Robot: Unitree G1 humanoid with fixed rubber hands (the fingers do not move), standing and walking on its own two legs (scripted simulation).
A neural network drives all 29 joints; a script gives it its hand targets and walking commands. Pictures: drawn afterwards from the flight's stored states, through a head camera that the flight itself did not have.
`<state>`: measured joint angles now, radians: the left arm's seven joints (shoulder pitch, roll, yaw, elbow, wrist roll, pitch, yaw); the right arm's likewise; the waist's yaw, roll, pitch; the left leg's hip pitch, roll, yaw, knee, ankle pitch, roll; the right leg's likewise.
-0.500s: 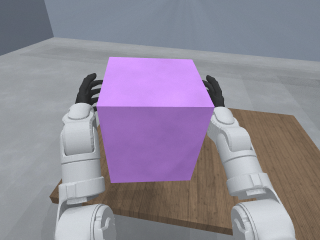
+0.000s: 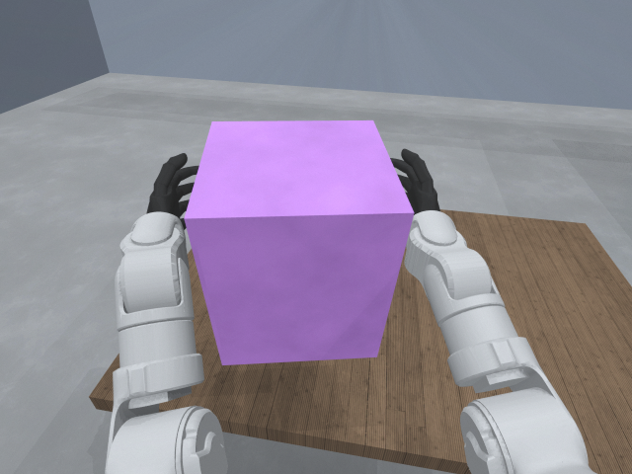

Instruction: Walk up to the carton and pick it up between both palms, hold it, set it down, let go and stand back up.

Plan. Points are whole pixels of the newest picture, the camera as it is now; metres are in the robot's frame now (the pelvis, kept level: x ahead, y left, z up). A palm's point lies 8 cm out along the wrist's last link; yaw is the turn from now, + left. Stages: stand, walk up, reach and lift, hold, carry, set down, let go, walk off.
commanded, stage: hold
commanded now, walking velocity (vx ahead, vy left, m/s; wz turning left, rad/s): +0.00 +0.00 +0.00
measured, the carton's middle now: (297, 243) +0.38 -0.01 +0.17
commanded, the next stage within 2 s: none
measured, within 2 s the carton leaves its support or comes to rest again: neither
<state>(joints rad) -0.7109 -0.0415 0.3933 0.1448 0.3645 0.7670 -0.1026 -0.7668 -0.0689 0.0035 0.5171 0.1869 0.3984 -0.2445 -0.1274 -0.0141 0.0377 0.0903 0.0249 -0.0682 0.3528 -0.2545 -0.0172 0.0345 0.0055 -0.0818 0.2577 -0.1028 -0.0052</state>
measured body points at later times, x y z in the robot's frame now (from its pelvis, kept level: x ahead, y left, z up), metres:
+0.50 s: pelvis -0.02 +0.01 +0.00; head -0.08 +0.03 +0.45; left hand +0.37 +0.15 +0.24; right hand +0.36 -0.15 +0.23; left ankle -0.02 +0.13 -0.75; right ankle +0.04 -0.12 -0.75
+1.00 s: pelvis +0.00 +0.01 +0.00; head -0.07 +0.03 +0.44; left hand +0.37 +0.16 +0.23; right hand +0.36 -0.15 +0.23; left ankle -0.02 +0.13 -0.75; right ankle +0.04 -0.12 -0.75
